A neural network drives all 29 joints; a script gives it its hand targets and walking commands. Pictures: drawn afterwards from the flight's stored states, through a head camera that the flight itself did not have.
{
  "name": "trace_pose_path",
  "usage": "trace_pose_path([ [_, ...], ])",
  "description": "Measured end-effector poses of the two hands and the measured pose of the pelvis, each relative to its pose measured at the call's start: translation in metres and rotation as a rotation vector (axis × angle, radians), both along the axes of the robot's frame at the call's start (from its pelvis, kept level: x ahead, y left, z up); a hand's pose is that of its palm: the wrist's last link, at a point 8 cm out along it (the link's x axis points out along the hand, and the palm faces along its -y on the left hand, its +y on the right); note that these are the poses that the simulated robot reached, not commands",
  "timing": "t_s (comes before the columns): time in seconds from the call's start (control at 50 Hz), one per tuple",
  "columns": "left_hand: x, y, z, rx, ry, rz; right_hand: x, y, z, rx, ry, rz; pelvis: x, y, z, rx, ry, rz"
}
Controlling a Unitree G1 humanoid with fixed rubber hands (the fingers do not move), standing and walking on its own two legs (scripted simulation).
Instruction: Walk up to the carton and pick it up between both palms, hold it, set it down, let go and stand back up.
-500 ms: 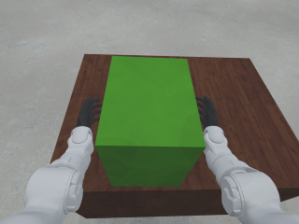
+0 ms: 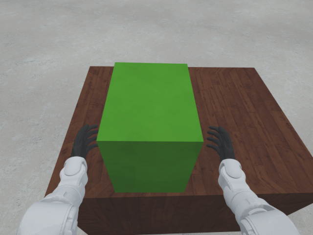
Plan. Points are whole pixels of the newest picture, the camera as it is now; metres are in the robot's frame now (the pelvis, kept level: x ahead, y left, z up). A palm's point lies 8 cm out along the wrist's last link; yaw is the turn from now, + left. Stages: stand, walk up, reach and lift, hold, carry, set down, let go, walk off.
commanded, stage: set down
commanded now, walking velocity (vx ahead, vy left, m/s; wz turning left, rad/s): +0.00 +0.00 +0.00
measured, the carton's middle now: (150, 129) +0.45 +0.01 +0.00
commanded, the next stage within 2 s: none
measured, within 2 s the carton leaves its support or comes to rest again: neither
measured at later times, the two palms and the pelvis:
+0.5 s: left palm (59, 185) +0.28 +0.25 -0.01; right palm (227, 186) +0.26 -0.18 +0.00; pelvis +0.01 +0.02 +0.01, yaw +0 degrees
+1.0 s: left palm (53, 208) +0.23 +0.25 -0.01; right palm (230, 209) +0.21 -0.17 +0.00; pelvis +0.02 +0.03 +0.02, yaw +0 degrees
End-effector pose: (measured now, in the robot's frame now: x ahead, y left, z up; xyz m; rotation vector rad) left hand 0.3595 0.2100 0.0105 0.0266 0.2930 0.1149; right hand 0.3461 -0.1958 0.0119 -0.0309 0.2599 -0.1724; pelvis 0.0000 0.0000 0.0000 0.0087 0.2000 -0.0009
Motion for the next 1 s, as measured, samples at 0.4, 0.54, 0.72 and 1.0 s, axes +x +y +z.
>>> trace_pose_path([
  [0.4, -0.045, 0.025, -0.024, -0.037, -0.017, -0.016, -0.062, 0.001, -0.032, 0.025, 0.028, -0.049, 0.010, 0.013, 0.003, -0.017, 0.001, 0.001],
  [0.54, -0.090, 0.046, -0.021, -0.052, -0.045, -0.004, -0.085, 0.019, -0.008, 0.031, -0.061, -0.029, 0.009, 0.029, 0.008, -0.039, -0.063, 0.002],
  [0.72, -0.107, 0.041, -0.021, -0.055, -0.024, -0.043, -0.095, 0.037, -0.004, 0.042, -0.015, 0.022, 0.005, 0.042, 0.012, -0.055, -0.125, 0.004],
  [1.0, -0.134, 0.038, -0.024, -0.051, 0.033, -0.006, -0.137, 0.022, -0.017, 0.071, 0.040, -0.016, 0.020, 0.035, 0.016, -0.045, -0.194, 0.004],
])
